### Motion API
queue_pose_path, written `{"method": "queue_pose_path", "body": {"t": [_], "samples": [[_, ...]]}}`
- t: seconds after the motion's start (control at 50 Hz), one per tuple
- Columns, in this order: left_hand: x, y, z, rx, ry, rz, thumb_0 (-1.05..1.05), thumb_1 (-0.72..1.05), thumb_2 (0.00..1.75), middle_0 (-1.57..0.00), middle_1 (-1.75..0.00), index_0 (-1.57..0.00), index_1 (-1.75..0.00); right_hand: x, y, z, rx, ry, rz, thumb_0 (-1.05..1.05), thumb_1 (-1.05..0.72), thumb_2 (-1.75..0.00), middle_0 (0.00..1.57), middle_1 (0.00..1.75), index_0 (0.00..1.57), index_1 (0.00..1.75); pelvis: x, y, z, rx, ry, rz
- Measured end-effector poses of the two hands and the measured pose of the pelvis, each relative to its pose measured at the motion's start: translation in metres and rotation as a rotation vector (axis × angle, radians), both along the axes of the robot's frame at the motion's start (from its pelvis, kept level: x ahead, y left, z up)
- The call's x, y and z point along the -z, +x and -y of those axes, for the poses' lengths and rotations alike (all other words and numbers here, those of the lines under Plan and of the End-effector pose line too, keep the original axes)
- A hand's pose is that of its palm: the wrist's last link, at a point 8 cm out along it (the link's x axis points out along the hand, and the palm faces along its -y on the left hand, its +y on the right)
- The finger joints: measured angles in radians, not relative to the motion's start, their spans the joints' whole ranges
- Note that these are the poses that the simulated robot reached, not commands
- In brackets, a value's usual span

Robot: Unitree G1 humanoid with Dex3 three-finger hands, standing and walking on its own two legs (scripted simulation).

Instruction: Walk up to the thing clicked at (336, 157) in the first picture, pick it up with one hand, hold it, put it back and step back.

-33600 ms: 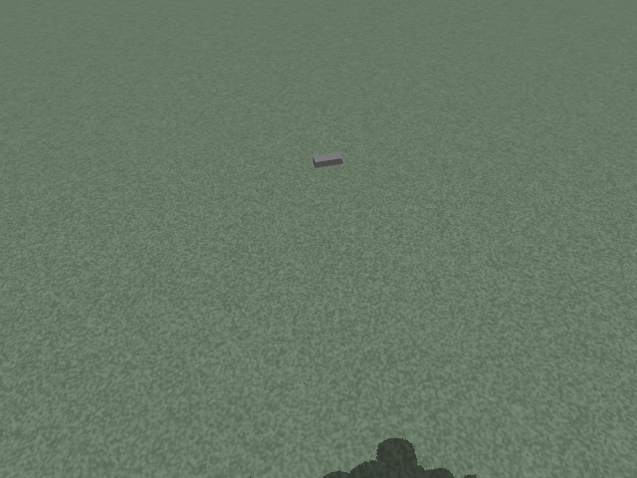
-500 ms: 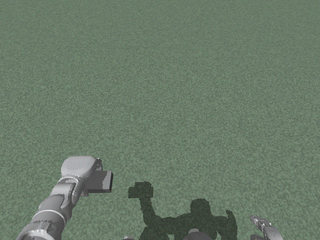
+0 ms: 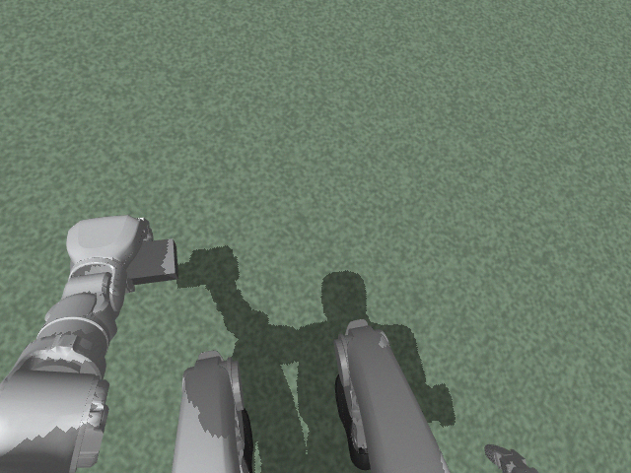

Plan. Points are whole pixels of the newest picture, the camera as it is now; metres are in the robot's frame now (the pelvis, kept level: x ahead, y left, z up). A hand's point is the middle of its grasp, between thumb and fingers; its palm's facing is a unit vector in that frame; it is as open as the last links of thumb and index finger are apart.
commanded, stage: crouch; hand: left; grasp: from above
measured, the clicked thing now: (126, 264) +0.44 +0.22 -0.18
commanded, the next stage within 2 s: lower in 1.10 s
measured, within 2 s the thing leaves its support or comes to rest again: neither
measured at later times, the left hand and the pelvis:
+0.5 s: hand (150, 266) +0.47 +0.22 -0.29, palm faces -0.45 +0.00 -0.89, open 8.5 cm; pelvis -0.01 -0.01 -0.12, yaw -1 degrees
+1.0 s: hand (157, 272) +0.47 +0.22 -0.36, palm faces -0.46 -0.01 -0.89, open 8.3 cm; pelvis -0.02 +0.00 -0.18, yaw -3 degrees
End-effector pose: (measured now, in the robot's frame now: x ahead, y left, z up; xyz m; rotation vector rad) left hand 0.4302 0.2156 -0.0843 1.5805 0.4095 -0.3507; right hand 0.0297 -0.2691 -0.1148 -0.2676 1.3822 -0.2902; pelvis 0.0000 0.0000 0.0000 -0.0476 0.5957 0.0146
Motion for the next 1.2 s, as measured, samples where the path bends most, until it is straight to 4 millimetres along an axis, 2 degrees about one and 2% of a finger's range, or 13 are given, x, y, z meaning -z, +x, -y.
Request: {"method": "queue_pose_path", "body": {"t": [0.2,0.36,0.56,0.82,0.98,1.2], "samples": [[0.085,0.011,0.002,0.030,-0.049,-0.015,0.00,0.23,0.33,-0.84,-0.34,-0.86,-0.32,0.058,0.006,0.003,-0.084,0.017,-0.013,0.00,-0.90,-0.90,0.21,0.30,0.21,0.30,0.063,-0.004,0.004,-0.010,-0.016,-0.059],[0.127,0.031,0.000,0.023,-0.039,0.028,0.00,0.22,0.35,-0.84,-0.33,-0.86,-0.32,0.087,0.009,0.015,-0.130,0.004,-0.031,0.00,-0.90,-0.90,0.21,0.30,0.21,0.30,0.100,-0.006,0.007,-0.009,-0.025,-0.075],[0.157,0.044,-0.003,-0.015,-0.037,0.003,0.00,0.23,0.34,-0.85,-0.32,-0.86,-0.30,0.113,-0.008,0.017,-0.123,0.027,-0.071,0.00,-0.91,-0.90,0.21,0.30,0.20,0.30,0.129,-0.009,0.009,0.000,-0.032,-0.068],[0.199,0.045,-0.007,0.020,-0.055,-0.020,0.00,0.25,0.29,-0.86,-0.30,-0.87,-0.28,0.140,-0.038,0.010,-0.109,0.045,-0.156,0.00,-0.91,-0.90,0.21,0.30,0.20,0.30,0.164,-0.014,0.006,0.007,-0.047,-0.050],[0.217,0.048,-0.008,0.025,-0.056,-0.004,0.00,0.26,0.26,-0.87,-0.28,-0.89,-0.26,0.151,-0.045,0.008,-0.123,0.033,-0.157,0.00,-0.91,-0.90,0.21,0.30,0.20,0.30,0.181,-0.018,0.004,0.011,-0.058,-0.033],[0.229,0.061,-0.010,0.007,-0.042,0.010,0.00,0.27,0.22,-0.89,-0.24,-0.90,-0.23,0.160,-0.047,0.002,-0.139,0.036,-0.160,0.00,-0.91,-0.90,0.21,0.30,0.20,0.30,0.194,-0.016,0.001,0.016,-0.072,-0.034]]}}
